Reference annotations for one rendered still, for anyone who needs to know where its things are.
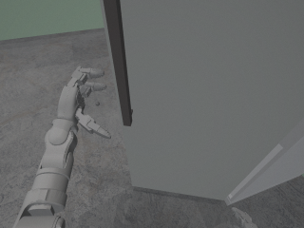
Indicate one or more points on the robot right hand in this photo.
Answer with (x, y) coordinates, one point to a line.
(243, 218)

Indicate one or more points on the handle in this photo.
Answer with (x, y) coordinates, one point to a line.
(114, 21)

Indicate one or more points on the fridge door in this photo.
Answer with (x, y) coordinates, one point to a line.
(215, 86)

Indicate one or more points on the left robot upper arm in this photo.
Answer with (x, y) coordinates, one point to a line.
(41, 222)

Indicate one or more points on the left robot forearm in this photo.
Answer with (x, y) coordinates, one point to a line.
(48, 192)

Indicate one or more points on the robot left hand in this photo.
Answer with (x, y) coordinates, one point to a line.
(73, 96)

